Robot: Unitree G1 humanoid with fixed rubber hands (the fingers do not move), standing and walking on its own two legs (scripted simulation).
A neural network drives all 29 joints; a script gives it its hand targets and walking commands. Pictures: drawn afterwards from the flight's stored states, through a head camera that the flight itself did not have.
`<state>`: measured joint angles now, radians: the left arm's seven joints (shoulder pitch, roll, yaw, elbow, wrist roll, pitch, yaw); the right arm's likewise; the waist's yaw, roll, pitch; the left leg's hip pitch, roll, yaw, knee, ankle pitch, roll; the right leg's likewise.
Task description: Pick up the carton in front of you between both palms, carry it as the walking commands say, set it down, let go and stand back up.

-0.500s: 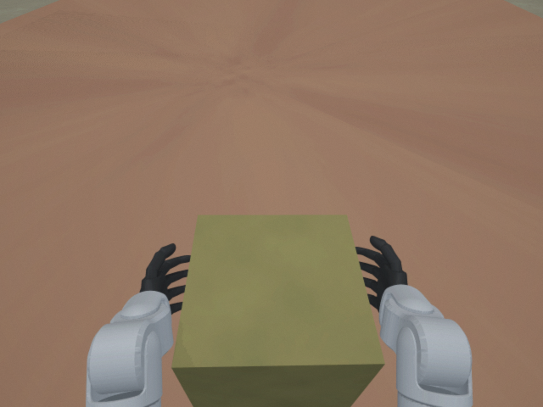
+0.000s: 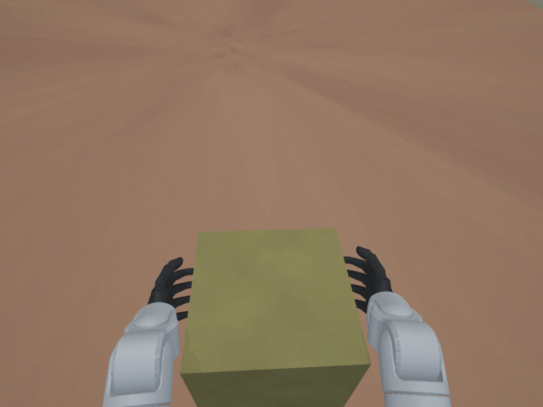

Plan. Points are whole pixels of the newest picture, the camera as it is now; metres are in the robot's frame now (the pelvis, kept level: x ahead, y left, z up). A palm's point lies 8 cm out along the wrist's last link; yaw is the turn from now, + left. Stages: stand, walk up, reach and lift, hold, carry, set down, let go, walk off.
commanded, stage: carry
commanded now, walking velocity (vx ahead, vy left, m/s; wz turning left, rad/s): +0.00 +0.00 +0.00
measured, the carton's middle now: (270, 329) +0.27 +0.00 -0.04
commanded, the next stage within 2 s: hold in 1.30 s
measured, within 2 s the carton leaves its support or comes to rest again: neither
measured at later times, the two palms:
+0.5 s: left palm (141, 335) +0.23 +0.17 +0.04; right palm (365, 320) +0.24 -0.13 +0.05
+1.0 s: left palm (121, 358) +0.20 +0.19 +0.04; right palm (358, 343) +0.21 -0.11 +0.05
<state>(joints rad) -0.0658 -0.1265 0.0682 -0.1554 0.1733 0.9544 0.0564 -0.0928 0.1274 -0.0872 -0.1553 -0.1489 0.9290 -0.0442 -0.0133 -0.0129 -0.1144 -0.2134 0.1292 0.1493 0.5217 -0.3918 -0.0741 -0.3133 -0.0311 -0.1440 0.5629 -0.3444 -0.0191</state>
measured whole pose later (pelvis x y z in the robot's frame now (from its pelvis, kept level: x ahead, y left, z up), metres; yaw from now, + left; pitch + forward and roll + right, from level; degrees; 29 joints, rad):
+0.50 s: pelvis -0.06 +0.02 +0.00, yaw -1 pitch +2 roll +0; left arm -0.21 -0.14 0.17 0.16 0.22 0.71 0.05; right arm -0.24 0.15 -0.20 0.17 -0.22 0.68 -0.01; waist 0.01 -0.02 -0.08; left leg -0.24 0.10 0.17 0.54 -0.33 -0.03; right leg -0.32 -0.06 -0.12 0.54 -0.24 0.00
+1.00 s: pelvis -0.08 +0.04 +0.00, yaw +0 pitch +2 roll +0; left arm -0.20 -0.14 0.16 0.15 0.23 0.74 0.04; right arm -0.23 0.15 -0.19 0.16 -0.23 0.70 0.00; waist 0.00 -0.02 -0.09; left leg -0.28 0.07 0.17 0.54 -0.29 0.01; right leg -0.35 -0.08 -0.11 0.50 -0.18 0.02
